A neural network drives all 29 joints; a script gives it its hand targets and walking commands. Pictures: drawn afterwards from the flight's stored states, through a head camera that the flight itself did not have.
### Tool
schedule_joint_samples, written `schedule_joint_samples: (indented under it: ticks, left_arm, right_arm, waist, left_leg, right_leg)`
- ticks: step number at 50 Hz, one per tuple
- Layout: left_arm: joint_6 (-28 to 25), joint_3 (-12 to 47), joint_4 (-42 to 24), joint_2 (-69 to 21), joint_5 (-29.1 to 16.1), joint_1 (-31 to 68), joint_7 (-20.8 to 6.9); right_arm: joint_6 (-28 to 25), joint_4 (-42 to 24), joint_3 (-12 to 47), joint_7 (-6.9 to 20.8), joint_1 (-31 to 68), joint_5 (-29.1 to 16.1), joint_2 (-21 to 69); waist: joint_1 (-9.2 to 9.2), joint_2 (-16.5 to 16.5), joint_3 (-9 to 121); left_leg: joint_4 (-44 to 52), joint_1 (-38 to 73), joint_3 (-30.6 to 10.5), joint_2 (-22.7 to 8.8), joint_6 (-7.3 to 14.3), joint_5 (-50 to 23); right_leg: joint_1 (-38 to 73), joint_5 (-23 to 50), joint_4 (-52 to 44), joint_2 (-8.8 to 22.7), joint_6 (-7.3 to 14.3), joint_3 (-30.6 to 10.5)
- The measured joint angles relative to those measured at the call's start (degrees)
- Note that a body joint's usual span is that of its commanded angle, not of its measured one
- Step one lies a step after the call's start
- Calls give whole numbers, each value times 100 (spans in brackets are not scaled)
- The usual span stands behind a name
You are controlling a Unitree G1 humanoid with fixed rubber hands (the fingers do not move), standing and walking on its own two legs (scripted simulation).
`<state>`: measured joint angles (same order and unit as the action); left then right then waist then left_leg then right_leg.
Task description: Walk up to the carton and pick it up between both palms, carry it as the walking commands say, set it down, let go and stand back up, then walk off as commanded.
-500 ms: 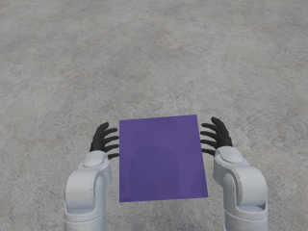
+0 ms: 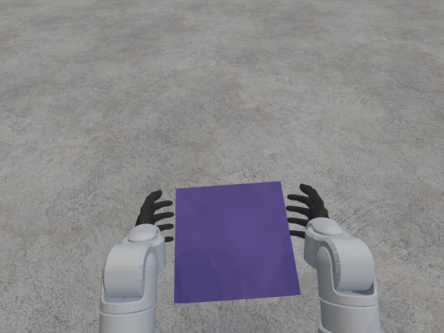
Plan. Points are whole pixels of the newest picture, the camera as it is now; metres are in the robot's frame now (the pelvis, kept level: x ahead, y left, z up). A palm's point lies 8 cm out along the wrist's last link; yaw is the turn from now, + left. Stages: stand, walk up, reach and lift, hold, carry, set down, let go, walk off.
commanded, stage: carry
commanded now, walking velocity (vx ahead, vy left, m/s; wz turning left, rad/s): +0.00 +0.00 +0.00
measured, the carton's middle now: (232, 245) +0.30 -0.01 +0.00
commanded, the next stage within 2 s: hold in 0.76 s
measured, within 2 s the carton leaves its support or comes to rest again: neither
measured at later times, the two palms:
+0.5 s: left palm (149, 240) +0.27 +0.14 +0.08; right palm (313, 236) +0.27 -0.14 +0.08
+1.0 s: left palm (154, 283) +0.22 +0.13 +0.02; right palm (323, 287) +0.20 -0.15 +0.03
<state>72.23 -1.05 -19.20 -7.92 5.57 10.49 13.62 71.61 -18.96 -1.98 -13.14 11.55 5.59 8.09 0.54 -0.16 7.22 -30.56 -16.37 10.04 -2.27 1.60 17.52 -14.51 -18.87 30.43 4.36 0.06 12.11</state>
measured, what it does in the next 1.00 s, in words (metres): stands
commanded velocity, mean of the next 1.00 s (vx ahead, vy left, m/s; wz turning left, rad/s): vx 0.00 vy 0.00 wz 0.00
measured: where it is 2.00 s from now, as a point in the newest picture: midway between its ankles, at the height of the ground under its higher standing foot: outside the picture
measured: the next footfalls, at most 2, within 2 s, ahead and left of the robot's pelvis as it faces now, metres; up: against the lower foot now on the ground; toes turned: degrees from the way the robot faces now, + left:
none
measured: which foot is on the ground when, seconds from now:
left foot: down 0.00-1.00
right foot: down 0.00-1.00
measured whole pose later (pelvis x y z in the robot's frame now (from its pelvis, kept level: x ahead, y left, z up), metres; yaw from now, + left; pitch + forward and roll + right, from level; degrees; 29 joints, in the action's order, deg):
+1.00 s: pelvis -0.02 +0.00 +0.01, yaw -1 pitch -1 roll +0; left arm 40.0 -0.3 0.7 -7.4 7.7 -2.2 5.6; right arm 39.6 -2.6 -0.9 -7.3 -5.7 8.6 7.7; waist -1.0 -0.3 1.4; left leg -22.2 -8.5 0.9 0.0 0.8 12.4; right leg -6.8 -12.7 21.1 -0.6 0.0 -1.1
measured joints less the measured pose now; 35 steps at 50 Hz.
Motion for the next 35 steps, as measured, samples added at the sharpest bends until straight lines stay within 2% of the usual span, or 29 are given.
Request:
schedule_joint_samples:
  ticks: [15,24,35]
  left_arm:
    - [-496,-109,658,-14,86,92,-127]
    - [-1069,-319,1360,-41,147,249,-240]
    - [-1739,-465,1825,-39,99,248,-304]
  right_arm:
    - [-501,662,-133,130,54,102,9]
    - [-1064,1331,-291,233,157,153,27]
    - [-1713,1778,-330,261,122,120,19]
  waist:
    - [-24,21,26]
    - [-20,41,-21]
    - [-18,70,-99]
  left_leg:
    - [102,-26,2,15,32,-129]
    - [108,-43,-10,9,28,-184]
    - [45,-65,-30,-8,8,-171]
  right_leg:
    - [-24,134,-104,-1,5,7]
    - [-44,168,-89,-5,32,19]
    - [-67,127,-8,-10,67,36]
